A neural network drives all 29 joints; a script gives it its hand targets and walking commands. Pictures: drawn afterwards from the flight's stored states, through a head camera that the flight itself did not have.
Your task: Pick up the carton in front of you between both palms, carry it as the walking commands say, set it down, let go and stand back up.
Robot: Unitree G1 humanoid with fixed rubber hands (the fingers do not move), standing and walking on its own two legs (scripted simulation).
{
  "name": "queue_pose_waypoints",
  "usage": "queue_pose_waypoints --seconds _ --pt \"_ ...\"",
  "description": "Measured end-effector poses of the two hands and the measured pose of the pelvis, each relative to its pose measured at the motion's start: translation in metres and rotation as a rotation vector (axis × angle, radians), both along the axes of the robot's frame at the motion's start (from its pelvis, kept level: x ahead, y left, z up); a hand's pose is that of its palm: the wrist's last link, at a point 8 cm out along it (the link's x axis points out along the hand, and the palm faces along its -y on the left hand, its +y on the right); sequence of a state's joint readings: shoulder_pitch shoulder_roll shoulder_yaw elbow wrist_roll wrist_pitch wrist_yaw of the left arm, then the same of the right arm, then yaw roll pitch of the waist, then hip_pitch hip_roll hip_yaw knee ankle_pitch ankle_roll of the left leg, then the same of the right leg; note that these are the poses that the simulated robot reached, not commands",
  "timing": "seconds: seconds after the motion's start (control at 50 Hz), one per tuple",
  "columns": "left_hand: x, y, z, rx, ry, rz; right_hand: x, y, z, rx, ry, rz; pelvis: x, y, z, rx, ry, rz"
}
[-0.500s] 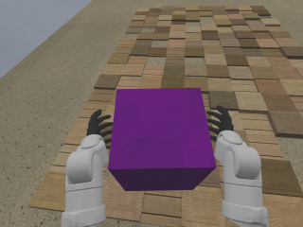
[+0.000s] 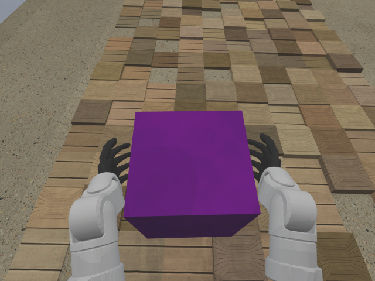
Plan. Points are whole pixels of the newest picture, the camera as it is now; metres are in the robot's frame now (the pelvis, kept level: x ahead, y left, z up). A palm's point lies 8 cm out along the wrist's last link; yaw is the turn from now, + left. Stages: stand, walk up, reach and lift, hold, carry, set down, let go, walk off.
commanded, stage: carry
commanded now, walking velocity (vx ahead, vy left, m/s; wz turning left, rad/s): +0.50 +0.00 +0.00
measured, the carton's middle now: (189, 181) +0.34 -0.01 +0.01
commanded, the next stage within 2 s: none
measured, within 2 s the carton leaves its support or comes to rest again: neither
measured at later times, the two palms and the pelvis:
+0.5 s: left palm (133, 51) +0.63 +0.12 +0.16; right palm (250, 44) +0.68 -0.19 +0.14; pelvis +0.33 -0.08 +0.05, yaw +2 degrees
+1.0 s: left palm out of the picture +1.01 +0.08 +0.15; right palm out of the picture +1.01 -0.23 +0.16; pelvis +0.67 -0.08 +0.02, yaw +1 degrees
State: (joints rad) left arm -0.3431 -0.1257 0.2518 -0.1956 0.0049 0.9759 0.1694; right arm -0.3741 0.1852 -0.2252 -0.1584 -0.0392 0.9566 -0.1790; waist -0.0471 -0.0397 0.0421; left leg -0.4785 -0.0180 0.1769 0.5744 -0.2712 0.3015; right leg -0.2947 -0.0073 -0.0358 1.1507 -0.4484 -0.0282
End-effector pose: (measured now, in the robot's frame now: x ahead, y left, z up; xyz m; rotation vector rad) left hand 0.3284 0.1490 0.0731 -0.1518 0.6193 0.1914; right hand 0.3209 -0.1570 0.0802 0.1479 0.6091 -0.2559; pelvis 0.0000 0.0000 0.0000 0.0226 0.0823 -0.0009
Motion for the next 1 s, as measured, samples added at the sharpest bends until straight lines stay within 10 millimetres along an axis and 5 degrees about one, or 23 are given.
queue_pose_waypoints --seconds 0.12,0.22,0.3,0.44,0.52,0.7,0.84,1.0 --pt "0.082 -0.020 0.020 -0.016 -0.006 -0.008 0.067 -0.019 0.024 0.010 -0.016 -0.035 0.074 -0.007 0.020 -0.037 0.018 -0.006" --pt "0.150 -0.030 0.045 0.026 -0.082 0.028 0.142 -0.034 0.050 -0.007 -0.093 -0.006 0.146 -0.029 0.021 -0.041 0.021 0.013" --pt "0.197 -0.040 0.056 0.064 -0.056 0.057 0.206 -0.045 0.050 -0.023 -0.065 0.036 0.207 -0.050 0.026 -0.098 0.015 0.045" --pt "0.262 -0.035 0.074 0.028 -0.030 0.159 0.313 -0.032 0.058 -0.021 -0.016 0.117 0.289 -0.074 0.049 -0.046 0.037 0.033" --pt "0.317 -0.031 0.085 0.034 -0.069 0.176 0.369 -0.032 0.065 -0.031 -0.050 0.099 0.342 -0.077 0.051 -0.036 0.038 0.032" --pt "0.483 -0.057 0.064 0.025 -0.143 0.012 0.490 -0.058 0.055 -0.038 -0.122 -0.003 0.486 -0.058 0.005 -0.050 -0.019 0.003" --pt "0.577 -0.078 0.054 0.009 -0.058 -0.005 0.561 -0.078 0.054 0.012 -0.069 -0.040 0.563 -0.055 0.016 -0.033 -0.002 0.004" --pt "0.685 -0.073 0.075 0.016 -0.130 0.048 0.687 -0.074 0.079 0.006 -0.138 0.018 0.673 -0.076 0.021 -0.039 0.021 0.013"
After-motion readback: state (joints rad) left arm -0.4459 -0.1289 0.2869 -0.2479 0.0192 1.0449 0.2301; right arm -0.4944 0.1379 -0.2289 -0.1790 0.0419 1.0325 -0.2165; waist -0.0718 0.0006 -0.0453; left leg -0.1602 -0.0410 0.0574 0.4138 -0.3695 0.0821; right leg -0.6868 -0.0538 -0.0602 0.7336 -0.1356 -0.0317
